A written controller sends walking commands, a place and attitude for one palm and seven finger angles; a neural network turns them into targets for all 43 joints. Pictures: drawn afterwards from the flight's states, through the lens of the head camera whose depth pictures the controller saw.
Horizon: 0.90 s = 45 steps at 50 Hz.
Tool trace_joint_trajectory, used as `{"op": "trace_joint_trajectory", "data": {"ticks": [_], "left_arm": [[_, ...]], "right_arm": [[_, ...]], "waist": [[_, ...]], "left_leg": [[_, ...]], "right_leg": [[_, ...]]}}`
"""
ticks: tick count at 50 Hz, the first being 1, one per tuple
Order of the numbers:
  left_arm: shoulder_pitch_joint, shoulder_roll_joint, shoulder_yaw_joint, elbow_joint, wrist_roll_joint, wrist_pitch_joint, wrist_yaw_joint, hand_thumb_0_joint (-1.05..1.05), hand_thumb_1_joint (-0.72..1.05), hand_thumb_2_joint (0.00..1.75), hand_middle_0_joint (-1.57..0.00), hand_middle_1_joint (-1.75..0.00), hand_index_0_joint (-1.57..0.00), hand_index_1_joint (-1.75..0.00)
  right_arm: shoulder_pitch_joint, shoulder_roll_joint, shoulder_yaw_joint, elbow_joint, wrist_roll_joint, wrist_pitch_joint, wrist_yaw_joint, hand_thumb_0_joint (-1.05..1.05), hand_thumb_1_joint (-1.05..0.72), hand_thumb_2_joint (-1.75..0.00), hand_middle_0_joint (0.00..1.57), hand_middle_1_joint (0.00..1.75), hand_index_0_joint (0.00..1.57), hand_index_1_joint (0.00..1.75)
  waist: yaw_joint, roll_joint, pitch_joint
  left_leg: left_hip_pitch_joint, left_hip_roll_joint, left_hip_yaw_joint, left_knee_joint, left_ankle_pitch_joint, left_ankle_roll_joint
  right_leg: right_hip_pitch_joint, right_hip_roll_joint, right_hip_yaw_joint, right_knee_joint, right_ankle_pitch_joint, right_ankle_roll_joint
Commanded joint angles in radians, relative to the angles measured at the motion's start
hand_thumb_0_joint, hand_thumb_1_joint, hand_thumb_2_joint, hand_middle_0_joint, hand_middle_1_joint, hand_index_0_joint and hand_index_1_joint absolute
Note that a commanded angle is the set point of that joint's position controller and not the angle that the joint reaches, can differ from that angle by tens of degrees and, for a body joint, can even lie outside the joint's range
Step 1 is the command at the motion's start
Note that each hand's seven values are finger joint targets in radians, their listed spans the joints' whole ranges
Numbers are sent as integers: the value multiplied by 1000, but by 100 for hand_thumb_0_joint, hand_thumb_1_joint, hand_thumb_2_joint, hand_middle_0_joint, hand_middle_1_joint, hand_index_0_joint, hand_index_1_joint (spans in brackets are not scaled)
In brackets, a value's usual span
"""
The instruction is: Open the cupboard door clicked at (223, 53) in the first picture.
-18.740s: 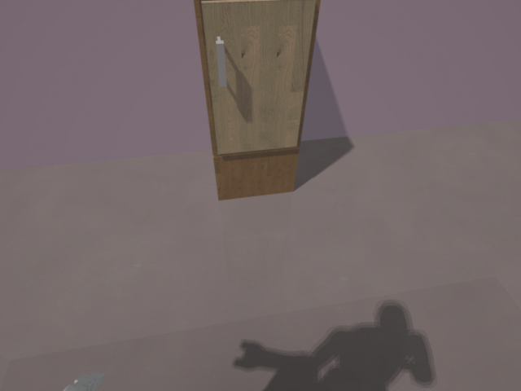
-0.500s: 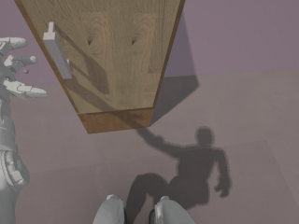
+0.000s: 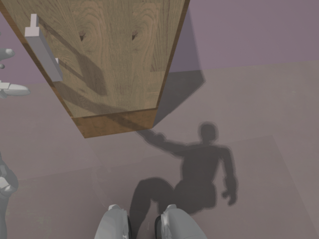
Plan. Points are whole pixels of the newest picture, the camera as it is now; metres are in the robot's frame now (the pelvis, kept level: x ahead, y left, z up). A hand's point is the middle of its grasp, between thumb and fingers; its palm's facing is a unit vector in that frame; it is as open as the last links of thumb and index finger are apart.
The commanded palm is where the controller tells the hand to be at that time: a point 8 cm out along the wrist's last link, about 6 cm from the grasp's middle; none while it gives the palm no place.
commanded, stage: move the hooked fingers beside the handle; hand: left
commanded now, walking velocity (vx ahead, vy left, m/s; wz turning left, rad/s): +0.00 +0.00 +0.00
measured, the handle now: (46, 50) +0.54 +0.23 +0.06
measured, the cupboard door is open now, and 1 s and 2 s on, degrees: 0 0 0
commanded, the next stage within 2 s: slide the fingers in behind the handle in 0.50 s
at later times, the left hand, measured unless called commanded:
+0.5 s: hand (5, 65) +0.49 +0.30 +0.07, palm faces +0.14 -0.99 -0.01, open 14.0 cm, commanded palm +0.48 +0.32 +0.06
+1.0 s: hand (22, 64) +0.50 +0.27 +0.07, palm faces +0.16 -0.99 -0.02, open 14.0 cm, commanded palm +0.48 +0.30 +0.06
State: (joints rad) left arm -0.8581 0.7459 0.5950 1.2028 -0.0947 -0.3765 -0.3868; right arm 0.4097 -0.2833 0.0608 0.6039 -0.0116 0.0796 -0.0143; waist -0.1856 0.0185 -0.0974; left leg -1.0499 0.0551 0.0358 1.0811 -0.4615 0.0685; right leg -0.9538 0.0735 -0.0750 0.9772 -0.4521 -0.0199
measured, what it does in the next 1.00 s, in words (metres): stands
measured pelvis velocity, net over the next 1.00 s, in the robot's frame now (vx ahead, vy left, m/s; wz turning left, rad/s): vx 0.00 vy -0.01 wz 0.02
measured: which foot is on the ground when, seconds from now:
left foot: down 0.00-1.00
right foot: down 0.00-1.00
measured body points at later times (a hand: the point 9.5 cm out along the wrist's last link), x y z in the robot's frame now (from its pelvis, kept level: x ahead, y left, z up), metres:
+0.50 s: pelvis -0.01 +0.01 +0.00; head +0.14 +0.05 +0.42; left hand +0.48 +0.35 +0.07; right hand +0.01 -0.27 -0.10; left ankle +0.02 +0.07 -0.66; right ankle +0.00 -0.12 -0.66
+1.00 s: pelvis +0.00 -0.01 +0.00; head +0.14 +0.03 +0.42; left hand +0.48 +0.32 +0.07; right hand +0.00 -0.28 -0.10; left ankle +0.02 +0.07 -0.66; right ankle +0.00 -0.12 -0.66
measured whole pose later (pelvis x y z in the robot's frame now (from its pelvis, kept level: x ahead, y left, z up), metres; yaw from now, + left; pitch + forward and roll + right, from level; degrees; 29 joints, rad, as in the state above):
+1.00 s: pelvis +0.00 -0.01 +0.00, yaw +1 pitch +24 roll -5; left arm -0.91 0.66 0.49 1.21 -0.10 -0.39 -0.29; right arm 0.39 -0.28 0.06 0.62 -0.01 0.09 -0.01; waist -0.18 0.03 -0.10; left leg -1.05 0.05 0.02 1.09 -0.46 0.06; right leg -0.96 0.07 -0.09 1.00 -0.46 -0.03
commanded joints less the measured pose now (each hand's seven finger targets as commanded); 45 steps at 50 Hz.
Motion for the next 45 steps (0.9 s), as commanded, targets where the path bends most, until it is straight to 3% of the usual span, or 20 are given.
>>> {"op": "trace_joint_trajectory", "data": {"ticks": [1, 4, 5, 6, 10, 12, 14, 15, 17, 19, 22, 26, 30, 35, 36, 37, 39, 42, 44, 45], "left_arm": [[-414, 287, -29, -240, -30, -90, -10, 0, -50, 30, -30, -120, -30, -120], [-408, 220, -78, -226, -46, -75, -36, 0, -50, 30, -30, -120, -30, -120], [-384, 218, -76, -191, -49, -63, -41, 0, -50, 30, -30, -120, -30, -120], [-398, 199, -94, -172, -56, -53, -43, 0, -50, 30, -30, -120, -30, -120], [-439, 199, -96, -166, -51, -47, -22, 0, -50, 30, -30, -120, -30, -120], [-447, 250, -65, -175, -38, -64, 3, 0, -50, 30, -30, -120, -30, -120], [-482, 293, -35, -237, -23, -96, 28, 0, -50, 30, -30, -120, -30, -120], [-483, 272, -48, -249, -22, -106, 35, 0, -50, 30, -30, -120, -30, -120], [-472, 294, -28, -262, -15, -118, 46, 0, -50, 30, -30, -120, -30, -120], [-449, 269, -43, -233, -15, -109, 41, 0, -50, 30, -30, -120, -30, -120], [-412, 235, -73, -150, -20, -62, 23, 0, -50, 30, -30, -120, -30, -120], [-433, 239, -80, -149, -23, -42, 12, 0, -50, 30, -30, -120, -30, -120], [-492, 266, -56, -229, -31, -93, 28, 0, -50, 30, -30, -120, -30, -120], [-457, 146, -122, -174, -34, -87, 34, 0, -50, 30, -30, -120, -30, -120], [-445, 191, -91, -165, -31, -77, 40, 0, -50, 30, -30, -120, -30, -120], [-435, 156, -122, -143, -27, -59, 42, 0, -50, 30, -30, -120, -30, -120], [-445, 171, -108, -162, -23, -49, 54, 0, -50, 30, -30, -120, -30, -120], [-466, 236, -61, -205, -12, -63, 87, 0, -50, 30, -30, -120, -30, -120], [-464, 193, -97, -211, 2, -81, 95, 0, -50, 30, -30, -120, -30, -120], [-460, 177, -110, -200, 3, -84, 95, 0, -50, 30, -30, -120, -30, -120]], "right_arm": [[175, -211, -81, -18, -4, -2, -15, 0, -90, -90, 20, 30, 20, 30], [177, -211, -83, -7, -1, 7, -19, 0, -90, -90, 20, 30, 20, 30], [175, -214, -83, -6, 0, 9, -21, 0, -90, -90, 20, 30, 20, 30], [173, -214, -79, -3, 1, 11, -23, 0, -90, -90, 20, 30, 20, 30], [167, -213, -77, -6, -1, 8, -28, 0, -90, -90, 20, 30, 20, 30], [161, -218, -75, -15, -4, 2, -28, 0, -90, -90, 20, 30, 20, 30], [162, -218, -79, -19, -12, -5, -26, 0, -90, -90, 20, 30, 20, 30], [159, -213, -78, -21, -12, -5, -22, 0, -90, -90, 20, 30, 20, 30], [156, -214, -79, -21, -15, -7, -18, 0, -90, -90, 20, 30, 20, 30], [160, -213, -80, -20, -12, -2, -16, 0, -90, -90, 20, 30, 20, 30], [155, -214, -74, -23, -2, 9, -17, 0, -90, -90, 20, 30, 20, 30], [159, -217, -69, -28, -2, 12, -26, 0, -90, -90, 20, 30, 20, 30], [162, -217, -74, -20, -9, 2, -26, 0, -90, -90, 20, 30, 20, 30], [173, -207, -75, -1, -10, 5, -14, 0, -90, -90, 20, 30, 20, 30], [175, -214, -78, -2, -9, 7, -16, 0, -90, -90, 20, 30, 20, 30], [174, -210, -74, -7, -6, 10, -16, 0, -90, -90, 20, 30, 20, 30], [177, -207, -73, -14, -6, 11, -16, 0, -90, -90, 20, 30, 20, 30], [176, -205, -72, -24, -8, 7, -16, 0, -90, -90, 20, 30, 20, 30], [176, -193, -71, -19, -9, 7, -11, 0, -90, -90, 20, 30, 20, 30], [174, -192, -70, -15, -8, 8, -9, 0, -90, -90, 20, 30, 20, 30]], "waist": [[4, 247, -502], [-2, 269, -497], [1, 241, -476], [-15, 202, -444], [-15, 201, -434], [-7, 190, -438], [5, 243, -505], [5, 262, -522], [16, 269, -553], [10, 261, -554], [1, 217, -466], [-7, 188, -449], [-5, 231, -509], [-14, 232, -486], [-4, 208, -477], [-14, 193, -463], [-5, 198, -478], [3, 167, -498], [-5, 186, -510], [-8, 182, -483]], "left_leg": [[580, 9, -134, -95, 513, -44], [647, 16, -153, -105, 552, -57], [622, 14, -153, -108, 518, -54], [595, 13, -156, -114, 484, -50], [575, 9, -162, -113, 455, -50], [546, 7, -164, -111, 427, -51], [597, 9, -172, -102, 483, -63], [623, 10, -172, -97, 507, -69], [634, 12, -174, -91, 539, -74], [654, 18, -180, -92, 569, -78], [577, 10, -163, -111, 458, -59], [541, 8, -163, -116, 404, -50], [597, 13, -174, -103, 458, -62], [613, 15, -181, -105, 460, -66], [586, 14, -179, -109, 442, -62], [562, 9, -168, -112, 418, -54], [551, 4, -156, -109, 424, -47], [502, -2, -140, -100, 421, -39], [511, -3, -131, -87, 436, -37], [505, -2, -131, -88, 426, -38]], "right_leg": [[58, 9, 34, -88, 290, -4], [11, 9, 21, -97, 269, -8], [12, 8, 20, -102, 253, -8], [11, 7, 18, -107, 243, -6], [-14, 0, 17, -97, 223, -6], [-2, 0, 20, -87, 207, -9], [-5, -1, 20, -70, 223, -12], [-11, 0, 20, -70, 229, -12], [12, 1, 19, -64, 242, -12], [-4, 4, 15, -65, 245, -10], [13, 3, 16, -87, 218, -6], [6, 1, 18, -90, 201, -5], [-6, 3, 19, -77, 217, -9], [-43, 3, 10, -78, 202, -9], [-20, 2, 13, -79, 203, -10], [-12, 1, 17, -86, 201, -6], [12, 0, 21, -86, 220, -5], [77, 0, 33, -82, 251, -2], [74, 2, 39, -77, 275, 0], [67, 2, 38, -81, 267, -1]]}}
